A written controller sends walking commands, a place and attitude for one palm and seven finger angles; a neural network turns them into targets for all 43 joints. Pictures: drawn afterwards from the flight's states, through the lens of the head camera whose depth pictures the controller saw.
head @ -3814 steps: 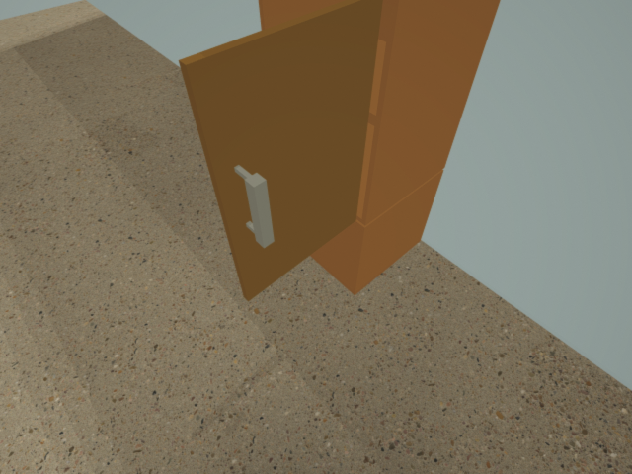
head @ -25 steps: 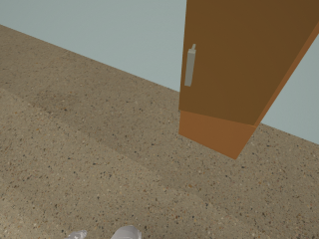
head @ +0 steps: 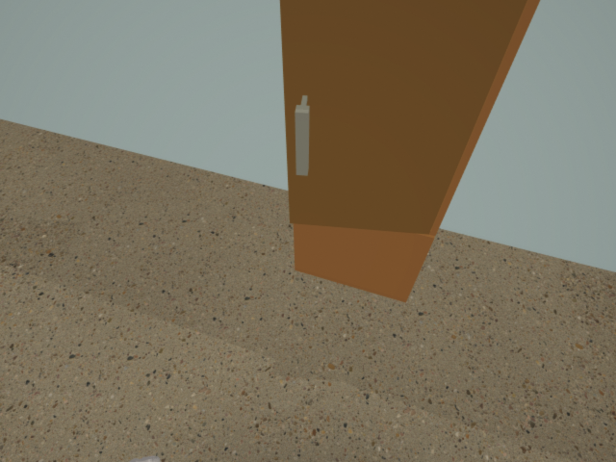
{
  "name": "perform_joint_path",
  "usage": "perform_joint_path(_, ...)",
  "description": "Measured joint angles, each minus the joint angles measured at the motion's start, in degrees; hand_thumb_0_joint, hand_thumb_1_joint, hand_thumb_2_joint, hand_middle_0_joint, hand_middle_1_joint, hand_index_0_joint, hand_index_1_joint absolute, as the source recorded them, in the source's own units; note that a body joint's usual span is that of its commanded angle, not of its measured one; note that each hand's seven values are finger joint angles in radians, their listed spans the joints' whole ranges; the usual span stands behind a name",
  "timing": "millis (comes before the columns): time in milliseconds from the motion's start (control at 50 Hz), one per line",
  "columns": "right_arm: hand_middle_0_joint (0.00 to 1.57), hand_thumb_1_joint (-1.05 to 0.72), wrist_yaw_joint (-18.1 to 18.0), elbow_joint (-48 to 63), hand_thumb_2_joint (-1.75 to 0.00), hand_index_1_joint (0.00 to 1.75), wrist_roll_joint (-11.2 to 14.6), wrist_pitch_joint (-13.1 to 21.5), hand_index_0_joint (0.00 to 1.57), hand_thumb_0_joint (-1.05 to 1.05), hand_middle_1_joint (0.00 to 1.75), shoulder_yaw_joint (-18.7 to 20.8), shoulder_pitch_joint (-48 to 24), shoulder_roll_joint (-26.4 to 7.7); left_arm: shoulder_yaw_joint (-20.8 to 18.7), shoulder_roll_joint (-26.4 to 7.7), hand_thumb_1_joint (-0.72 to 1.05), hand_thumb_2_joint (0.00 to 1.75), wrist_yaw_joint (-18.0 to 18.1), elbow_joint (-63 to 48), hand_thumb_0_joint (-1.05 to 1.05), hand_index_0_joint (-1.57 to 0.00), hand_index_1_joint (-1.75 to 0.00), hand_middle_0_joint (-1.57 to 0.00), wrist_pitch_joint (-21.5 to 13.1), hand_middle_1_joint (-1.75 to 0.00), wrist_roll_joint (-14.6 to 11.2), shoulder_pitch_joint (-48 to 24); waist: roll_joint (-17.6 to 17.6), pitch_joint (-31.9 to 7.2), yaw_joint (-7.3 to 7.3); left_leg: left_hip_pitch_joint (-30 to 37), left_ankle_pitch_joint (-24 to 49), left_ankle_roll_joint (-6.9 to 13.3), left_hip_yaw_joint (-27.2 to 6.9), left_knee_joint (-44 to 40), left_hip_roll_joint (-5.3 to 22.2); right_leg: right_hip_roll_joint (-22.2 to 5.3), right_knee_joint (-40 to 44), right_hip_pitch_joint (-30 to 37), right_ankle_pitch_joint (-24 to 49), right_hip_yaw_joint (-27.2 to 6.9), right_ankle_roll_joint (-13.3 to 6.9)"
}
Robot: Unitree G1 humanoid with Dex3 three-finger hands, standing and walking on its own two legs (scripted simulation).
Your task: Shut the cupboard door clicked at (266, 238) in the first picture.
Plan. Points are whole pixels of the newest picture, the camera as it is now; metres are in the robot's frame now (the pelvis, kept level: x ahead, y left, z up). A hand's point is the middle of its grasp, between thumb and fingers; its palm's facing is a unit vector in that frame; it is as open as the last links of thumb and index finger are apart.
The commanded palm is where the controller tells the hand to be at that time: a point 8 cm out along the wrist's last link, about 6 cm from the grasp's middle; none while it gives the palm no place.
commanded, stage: take the last steps up to it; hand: left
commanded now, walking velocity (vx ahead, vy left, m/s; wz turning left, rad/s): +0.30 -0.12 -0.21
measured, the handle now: (303, 136) +0.73 +0.05 -0.01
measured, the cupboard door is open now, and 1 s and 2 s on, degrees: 13 13 13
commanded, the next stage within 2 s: come to a stop and stand still in 0.70 s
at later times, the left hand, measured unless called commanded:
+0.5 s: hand (199, 438) +0.18 +0.18 -0.16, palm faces -0.09 -0.99 -0.14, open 7.4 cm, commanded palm none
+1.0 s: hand (281, 356) +0.31 +0.06 -0.17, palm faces -0.06 -0.98 -0.19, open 7.3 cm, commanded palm none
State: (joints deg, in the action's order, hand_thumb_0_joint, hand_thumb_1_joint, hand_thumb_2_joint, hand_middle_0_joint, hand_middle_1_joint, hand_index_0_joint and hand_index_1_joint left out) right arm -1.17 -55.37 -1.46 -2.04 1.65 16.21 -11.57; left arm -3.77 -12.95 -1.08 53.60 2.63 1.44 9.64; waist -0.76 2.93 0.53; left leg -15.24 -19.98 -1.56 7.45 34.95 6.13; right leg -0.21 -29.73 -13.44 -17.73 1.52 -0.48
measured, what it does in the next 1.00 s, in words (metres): walks ahead: left foot, then right foot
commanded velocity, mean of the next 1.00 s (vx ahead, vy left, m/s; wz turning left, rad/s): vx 0.12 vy -0.05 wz -0.06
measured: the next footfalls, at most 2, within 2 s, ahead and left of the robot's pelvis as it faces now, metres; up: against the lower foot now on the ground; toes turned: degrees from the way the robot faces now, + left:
left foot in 0.26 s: +0.11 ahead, +0.12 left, +0.00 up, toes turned +5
right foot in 0.68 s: +0.27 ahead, -0.20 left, +0.00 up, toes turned -11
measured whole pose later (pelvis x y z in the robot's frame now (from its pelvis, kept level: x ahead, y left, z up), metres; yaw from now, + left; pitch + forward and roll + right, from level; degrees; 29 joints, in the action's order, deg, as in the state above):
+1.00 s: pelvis +0.25 -0.10 +0.01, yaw -6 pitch +0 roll -2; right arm -1.3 -58.1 -0.8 0.1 1.3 9.9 -10.1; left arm -1.6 -8.5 1.8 61.5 -1.2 0.9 11.6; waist -2.1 2.7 -0.2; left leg -18.4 -10.8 -0.7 3.3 32.4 2.9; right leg 2.3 -26.6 -11.7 -14.5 7.5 -3.0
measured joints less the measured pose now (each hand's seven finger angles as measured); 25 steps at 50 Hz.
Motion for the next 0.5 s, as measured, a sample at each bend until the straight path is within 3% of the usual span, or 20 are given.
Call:
perform_joint_path(60, 0.2, -0.9, 0.23, -1.62, -0.89, 0.3, -0.01, -1.37, 0.2, 0.01, 0.3, 0.79, -0.23, -1.47, 0.42, 1.87, 0.91, 0.9, 0.21, 1.02, 0.0, -0.2, -0.3, -0.2, -0.83, -0.3, 0.18, 1.0, -2.23, -0.47, 0.23, -5.27, -8.8, -0.19, -3.74, 14.19, -1.14, 1.13, -0.25, 0.39, 0.48, 0.27, -0.9)
perform_joint_path(120, 0.2, -0.91, 0.84, -1.89, -0.89, 0.29, -0.27, -1.05, 0.2, 0.01, 0.3, 1.17, -0.47, -1.92, 0.59, 2.67, 0.91, 0.9, 0.59, 1.88, 0.0, -0.2, -0.3, -0.2, -1.48, -0.3, 0.28, 3.24, -1.55, -1.18, 0.22, -9.32, -6.98, -0.57, -3.67, 21.65, -2.26, 0.93, 3.12, 2.5, 1.84, -0.32, -1.27)
perform_joint_path(180, 0.2, -0.91, 1.34, -0.93, -0.89, 0.29, -0.4, -0.09, 0.2, 0.01, 0.3, 1.36, -0.59, -1.65, 0.63, 2.61, 0.91, 0.9, 0.56, 3.3, 0.0, -0.2, -0.3, -0.2, -1.73, -0.3, 0.51, 5.06, -0.22, -1.9, 0.37, -9.57, -4.6, -0.74, -2.57, 16.86, -2.16, 0.77, 5.11, 3.84, 2.19, -0.76, -1.07)
perform_joint_path(240, 0.2, -0.91, 1.25, 0.14, -0.89, 0.29, -0.46, 1.45, 0.2, 0.01, 0.3, 1.12, -0.35, -1.05, 0.36, 2.1, 0.91, 0.9, 0.28, 4.68, 0.0, -0.2, -0.3, -0.2, -1.53, -0.3, 0.43, 6.24, 1.21, -2.18, 0.34, -5.68, -0.46, -0.68, -1.8, 5.32, -2.23, 0.91, 3.55, 4.01, 0.41, -1.25, -0.66)
perform_joint_path(260, 0.2, -0.91, 1.12, 0.62, -0.89, 0.29, -0.55, 2.28, 0.2, 0.01, 0.3, 0.93, 0.08, -1.16, 0.27, 2.07, 0.9, 0.9, 0.14, 4.89, 0.01, -0.2, -0.3, -0.2, -1.35, -0.3, 0.29, 6.81, 1.17, -2.48, 0.32, -3.49, -0.19, -0.54, -1.91, 0.39, -2.13, 1.31, 1.31, 3.2, -1.15, -1.44, -0.71)
perform_joint_path(280, 0.2, -0.91, 0.87, 0.82, -0.89, 0.29, -0.89, 3.19, 0.2, 0.01, 0.3, 0.85, 0.34, -1.2, 0.16, 2.03, 0.9, 0.9, -0.02, 5.12, 0.01, -0.2, -0.3, -0.2, -1.08, -0.3, 0.07, 7.14, 1.11, -2.69, 0.61, -3.22, 2.84, 0.84, -1.93, -1.03, -1.94, 1.63, -3.2, 1.32, -4.28, -1.52, -1.14)
perform_joint_path(320, 0.2, -0.91, 0.22, 0.53, -0.89, 0.29, -1.29, 4.01, 0.2, 0.0, 0.3, 0.36, 0.77, -0.32, -0.14, 1.33, 0.91, 0.9, -0.46, 5.8, 0.01, -0.2, -0.3, -0.2, -0.21, -0.3, 0.31, 7.03, 2.58, -2.49, 0.93, -2.8, 2.55, 2.43, -0.69, 0.55, -1.99, 1.53, -15.91, -3.77, -7.82, -2.43, -1.71)
perform_joint_path(360, 0.2, -0.91, -0.14, 0.04, -0.89, 0.29, -1.27, 4.25, 0.2, 0.0, 0.3, -0.18, 2.34, 0.53, -0.41, 0.63, 0.91, 0.9, -1.04, 6.21, 0.01, -0.2, -0.3, -0.2, 0.18, -0.3, 0.81, 6.34, 3.4, -2.63, 1.13, -0.61, 1.89, 2.53, 0.07, -1.56, -1.84, 0.99, -26.69, -9.01, -5.51, -1.93, -1.57)
perform_joint_path(400, 0.2, -0.91, -0.44, -0.97, -0.89, 0.29, -1.16, 4.39, 0.2, 0.0, 0.3, -0.61, 4.06, 1.28, -0.76, 0.17, 0.91, 0.9, -1.5, 5.87, 0.01, -0.2, -0.3, -0.2, 0.07, -0.3, 0.98, 5.21, 3.63, -2.4, 0.98, 2.33, 2.98, 1.9, 0.5, -5.66, -1.54, -0.02, -31.93, -13.1, -1.46, -1.34, -0.88)
perform_joint_path(500, 0.2, -0.9, -0.48, -3.78, -0.89, 0.3, -0.87, 4.62, 0.2, 0.0, 0.3, -0.96, 7.4, 2.67, -0.69, -0.11, 0.91, 0.9, -1.64, 4.17, 0.01, -0.19, -0.3, -0.2, -0.58, -0.3, 0.58, 1.82, 3.06, -0.78, 0.92, 8.79, 4.85, 0.59, 1.54, -13.71, -0.28, -2.69, -27.61, -18.35, 4.75, -0.4, 0.58)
